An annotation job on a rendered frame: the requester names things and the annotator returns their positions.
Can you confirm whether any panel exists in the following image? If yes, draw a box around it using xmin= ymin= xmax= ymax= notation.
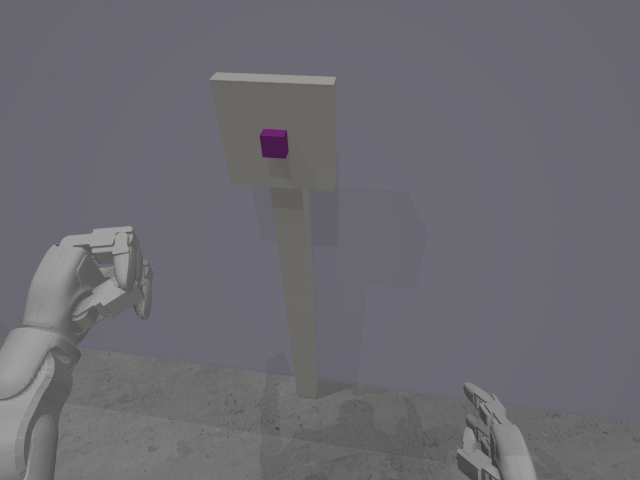
xmin=209 ymin=72 xmax=336 ymax=400

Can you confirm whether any button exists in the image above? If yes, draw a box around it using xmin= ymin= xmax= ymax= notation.
xmin=260 ymin=129 xmax=289 ymax=159

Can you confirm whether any robot right hand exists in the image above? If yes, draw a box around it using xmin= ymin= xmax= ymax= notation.
xmin=457 ymin=382 xmax=537 ymax=480

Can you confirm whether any robot left hand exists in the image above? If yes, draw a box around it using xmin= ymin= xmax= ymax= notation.
xmin=22 ymin=226 xmax=154 ymax=346

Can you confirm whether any robot left forearm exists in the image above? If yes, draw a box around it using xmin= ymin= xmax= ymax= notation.
xmin=0 ymin=326 xmax=81 ymax=480

